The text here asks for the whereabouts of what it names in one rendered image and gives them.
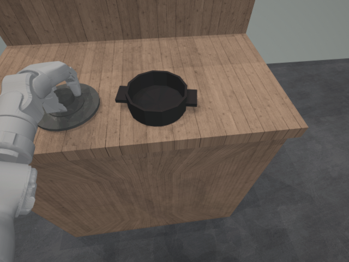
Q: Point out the left robot hand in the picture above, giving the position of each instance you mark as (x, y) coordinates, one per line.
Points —
(57, 72)

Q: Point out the table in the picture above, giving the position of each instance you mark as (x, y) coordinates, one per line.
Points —
(113, 173)

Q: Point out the knob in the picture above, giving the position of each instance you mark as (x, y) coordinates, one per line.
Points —
(65, 95)

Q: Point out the lid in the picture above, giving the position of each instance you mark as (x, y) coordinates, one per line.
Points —
(80, 111)

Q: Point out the robot left forearm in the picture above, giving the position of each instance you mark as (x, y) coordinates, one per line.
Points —
(21, 99)

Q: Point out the robot left upper arm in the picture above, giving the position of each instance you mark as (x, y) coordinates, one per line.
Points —
(17, 197)

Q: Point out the pot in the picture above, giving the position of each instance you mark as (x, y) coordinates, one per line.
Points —
(157, 98)

